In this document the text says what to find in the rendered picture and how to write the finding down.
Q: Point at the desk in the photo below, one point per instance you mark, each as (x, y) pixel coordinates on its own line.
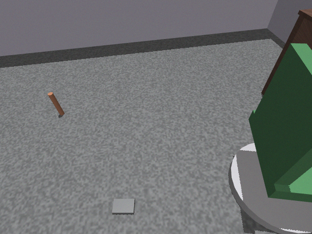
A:
(301, 33)

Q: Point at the office chair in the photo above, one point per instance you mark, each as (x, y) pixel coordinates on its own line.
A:
(271, 179)

